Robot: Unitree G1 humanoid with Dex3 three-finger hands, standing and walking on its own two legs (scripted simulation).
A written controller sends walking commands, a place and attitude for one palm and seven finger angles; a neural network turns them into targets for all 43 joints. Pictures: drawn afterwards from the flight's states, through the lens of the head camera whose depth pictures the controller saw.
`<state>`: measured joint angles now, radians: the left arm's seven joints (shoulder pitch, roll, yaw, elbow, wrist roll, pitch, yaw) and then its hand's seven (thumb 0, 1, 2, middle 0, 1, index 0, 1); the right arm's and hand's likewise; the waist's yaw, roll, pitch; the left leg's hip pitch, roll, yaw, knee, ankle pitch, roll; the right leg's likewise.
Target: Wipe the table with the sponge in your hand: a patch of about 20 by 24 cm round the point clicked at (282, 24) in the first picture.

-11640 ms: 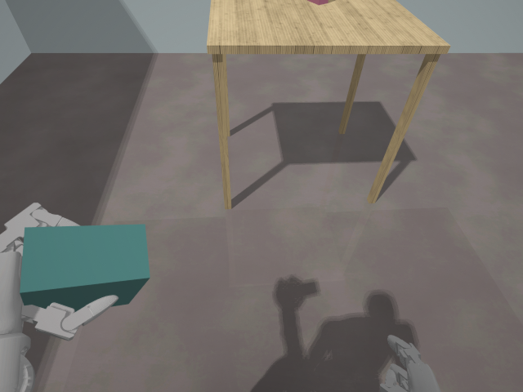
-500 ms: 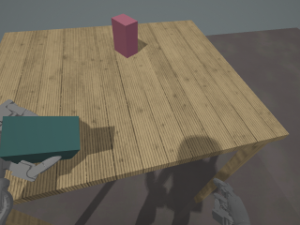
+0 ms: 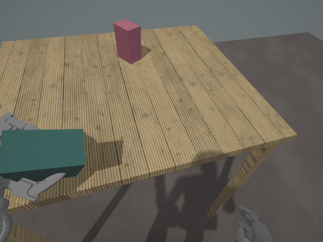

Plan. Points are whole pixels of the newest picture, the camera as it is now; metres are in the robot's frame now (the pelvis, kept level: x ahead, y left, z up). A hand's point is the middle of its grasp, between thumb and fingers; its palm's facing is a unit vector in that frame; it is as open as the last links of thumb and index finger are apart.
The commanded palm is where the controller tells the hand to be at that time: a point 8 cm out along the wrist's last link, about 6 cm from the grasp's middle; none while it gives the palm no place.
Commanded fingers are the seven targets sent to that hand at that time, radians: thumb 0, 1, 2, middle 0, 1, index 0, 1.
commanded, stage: come to a stop and stand still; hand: left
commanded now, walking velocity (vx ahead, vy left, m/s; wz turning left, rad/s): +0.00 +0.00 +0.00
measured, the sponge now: (57, 157) +0.23 +0.22 +0.15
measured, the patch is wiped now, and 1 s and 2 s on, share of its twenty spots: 0.00 0.00 0.00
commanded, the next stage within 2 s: look again from close up in 0.84 s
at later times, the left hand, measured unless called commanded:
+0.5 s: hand (49, 129) +0.28 +0.25 +0.17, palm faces +0.35 -0.87 -0.36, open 10.1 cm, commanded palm +0.22 +0.28 +0.18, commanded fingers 0.00 0.10 1.30 -1.20 -1.60 -1.20 -1.60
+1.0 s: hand (45, 129) +0.28 +0.26 +0.16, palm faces +0.34 -0.87 -0.35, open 10.1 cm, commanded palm +0.23 +0.29 +0.18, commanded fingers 0.00 0.10 1.30 -1.20 -1.60 -1.20 -1.60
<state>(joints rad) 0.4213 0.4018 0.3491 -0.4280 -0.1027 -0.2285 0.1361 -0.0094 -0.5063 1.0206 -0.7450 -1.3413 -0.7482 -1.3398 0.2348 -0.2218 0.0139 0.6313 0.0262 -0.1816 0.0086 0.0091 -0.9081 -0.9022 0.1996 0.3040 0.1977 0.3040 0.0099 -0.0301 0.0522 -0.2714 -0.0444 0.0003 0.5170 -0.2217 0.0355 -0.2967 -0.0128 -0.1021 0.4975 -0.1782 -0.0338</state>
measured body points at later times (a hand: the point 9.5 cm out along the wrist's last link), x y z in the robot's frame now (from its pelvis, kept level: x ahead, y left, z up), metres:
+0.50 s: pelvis +0.04 +0.01 +0.00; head +0.06 +0.03 +0.45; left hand +0.25 +0.29 +0.19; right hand +0.19 -0.22 -0.07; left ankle +0.04 +0.09 -0.73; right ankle +0.06 -0.10 -0.73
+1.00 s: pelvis +0.05 +0.02 +0.01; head +0.08 +0.05 +0.45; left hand +0.26 +0.30 +0.18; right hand +0.23 -0.20 -0.06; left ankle +0.04 +0.09 -0.73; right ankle +0.06 -0.10 -0.73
